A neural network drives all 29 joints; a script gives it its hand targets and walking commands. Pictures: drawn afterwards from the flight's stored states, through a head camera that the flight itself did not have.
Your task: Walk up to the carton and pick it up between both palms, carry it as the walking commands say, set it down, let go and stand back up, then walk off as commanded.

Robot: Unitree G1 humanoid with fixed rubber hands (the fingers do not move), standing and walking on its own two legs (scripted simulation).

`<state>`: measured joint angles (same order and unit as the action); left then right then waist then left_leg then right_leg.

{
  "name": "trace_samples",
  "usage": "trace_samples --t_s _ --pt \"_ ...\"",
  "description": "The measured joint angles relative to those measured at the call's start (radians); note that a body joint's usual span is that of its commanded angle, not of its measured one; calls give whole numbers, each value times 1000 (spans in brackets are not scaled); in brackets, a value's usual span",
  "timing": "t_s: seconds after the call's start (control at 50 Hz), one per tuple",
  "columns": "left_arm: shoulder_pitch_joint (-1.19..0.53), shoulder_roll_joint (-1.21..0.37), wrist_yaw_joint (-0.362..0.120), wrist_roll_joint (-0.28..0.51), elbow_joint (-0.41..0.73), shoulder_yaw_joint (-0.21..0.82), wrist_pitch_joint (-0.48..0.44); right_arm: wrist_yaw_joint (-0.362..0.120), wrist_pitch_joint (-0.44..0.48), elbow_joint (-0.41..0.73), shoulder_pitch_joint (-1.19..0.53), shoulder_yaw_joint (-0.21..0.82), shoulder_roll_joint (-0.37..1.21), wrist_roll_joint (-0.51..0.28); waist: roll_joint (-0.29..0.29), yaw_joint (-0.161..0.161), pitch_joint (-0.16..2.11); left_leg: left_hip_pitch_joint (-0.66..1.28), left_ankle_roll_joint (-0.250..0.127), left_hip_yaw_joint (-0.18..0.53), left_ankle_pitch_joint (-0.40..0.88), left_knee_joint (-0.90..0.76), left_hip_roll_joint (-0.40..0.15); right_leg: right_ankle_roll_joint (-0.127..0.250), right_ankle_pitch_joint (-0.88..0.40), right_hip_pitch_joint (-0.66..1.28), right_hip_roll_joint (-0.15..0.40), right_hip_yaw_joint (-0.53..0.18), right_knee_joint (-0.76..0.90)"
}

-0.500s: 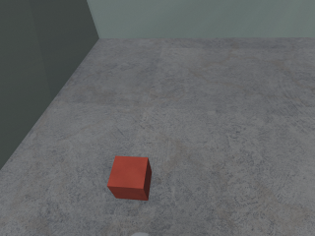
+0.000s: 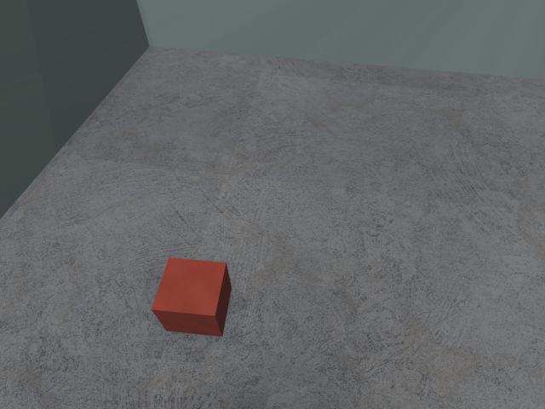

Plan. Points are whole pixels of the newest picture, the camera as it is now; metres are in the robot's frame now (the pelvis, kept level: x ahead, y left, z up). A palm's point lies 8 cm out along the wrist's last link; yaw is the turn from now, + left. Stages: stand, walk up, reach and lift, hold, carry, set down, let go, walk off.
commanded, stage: walk off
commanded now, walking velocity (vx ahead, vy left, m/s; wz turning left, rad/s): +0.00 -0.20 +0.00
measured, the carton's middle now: (195, 297) +0.56 +0.34 -0.67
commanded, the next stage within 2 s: stand in 1.74 s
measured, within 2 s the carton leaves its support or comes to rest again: neither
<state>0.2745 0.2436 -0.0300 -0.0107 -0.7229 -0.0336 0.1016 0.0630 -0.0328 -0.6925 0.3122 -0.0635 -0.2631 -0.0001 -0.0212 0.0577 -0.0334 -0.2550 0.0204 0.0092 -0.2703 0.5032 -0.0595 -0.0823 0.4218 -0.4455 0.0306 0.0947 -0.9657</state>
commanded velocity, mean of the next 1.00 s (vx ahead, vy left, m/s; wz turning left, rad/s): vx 0.00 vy -0.20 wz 0.00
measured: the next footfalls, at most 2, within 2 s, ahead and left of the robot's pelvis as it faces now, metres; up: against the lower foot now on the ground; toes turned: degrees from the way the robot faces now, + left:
right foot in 0.10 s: +0.04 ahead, -0.13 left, +0.00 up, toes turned -6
left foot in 0.84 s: +0.00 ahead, +0.01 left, +0.00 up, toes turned +2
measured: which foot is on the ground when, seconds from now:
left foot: down 0.00-0.10, up 0.12-0.82, down 0.84-1.00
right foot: up 0.00-0.08, down 0.10-0.84, up 0.86-1.00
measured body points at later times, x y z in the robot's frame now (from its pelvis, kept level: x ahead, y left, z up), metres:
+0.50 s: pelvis -0.01 -0.11 -0.01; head +0.01 -0.13 +0.44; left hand +0.06 +0.16 -0.12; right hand +0.09 -0.37 -0.15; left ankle -0.06 +0.06 -0.64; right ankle +0.00 -0.13 -0.74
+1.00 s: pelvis -0.03 -0.13 +0.00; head +0.00 -0.10 +0.45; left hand +0.05 +0.13 -0.14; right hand +0.07 -0.41 -0.10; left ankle -0.04 +0.01 -0.74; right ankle -0.05 -0.21 -0.67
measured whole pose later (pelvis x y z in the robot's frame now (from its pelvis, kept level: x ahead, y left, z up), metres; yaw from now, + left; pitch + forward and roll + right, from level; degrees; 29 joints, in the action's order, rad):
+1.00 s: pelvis -0.03 -0.13 +0.00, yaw +0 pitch +1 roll -1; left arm 0.27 0.24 -0.03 -0.01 -0.72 -0.03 0.09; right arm 0.07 -0.04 -0.69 0.32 -0.06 -0.26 0.00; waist -0.03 0.06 -0.03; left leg -0.25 0.00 0.00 -0.31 0.54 -0.06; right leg -0.03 0.42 -0.47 -0.03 0.11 -1.01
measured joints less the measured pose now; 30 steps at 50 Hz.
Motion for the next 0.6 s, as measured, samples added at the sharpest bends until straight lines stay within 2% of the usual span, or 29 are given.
trace_samples --t_s 0.06,0.1,0.14,0.18,0.24,0.3,0.46,0.6 --pt "1 1 -5 0 1 0 -2 -1 0 0 0 0 0 0 4 1 0 -6 27 1 0 5 -2 8 0 62 23 -1 164" --pt "4 2 -5 0 1 0 -17 -4 0 0 -3 0 0 0 10 1 1 -31 39 4 -23 56 -4 37 -78 128 25 0 332" --pt "7 -8 -5 0 -4 0 -29 -5 -6 -1 -6 0 1 0 37 1 -4 -85 35 21 -170 221 -2 105 -98 129 4 12 326" --pt "13 -8 -5 0 -4 0 -39 -5 -12 -1 -6 0 0 0 37 1 -1 -153 27 21 -225 420 25 145 -89 130 2 13 332" --pt "13 -8 1 0 -4 0 -43 -5 -24 -1 -5 0 0 0 37 0 0 -220 26 22 -201 618 48 166 -92 130 -6 14 344" --pt "13 -8 11 0 -4 0 -43 -5 -33 0 -5 0 0 0 38 0 3 -239 26 23 -151 716 51 183 -93 130 -24 15 345" --pt "13 -10 34 0 -4 0 -44 -5 -46 0 -5 0 0 0 38 0 2 -238 26 24 -112 744 51 219 -94 136 -64 42 346" --pt "13 -11 36 0 -4 0 -38 -5 -46 1 -5 0 -1 0 30 -1 2 -213 26 24 -133 652 51 238 -97 136 -83 62 346"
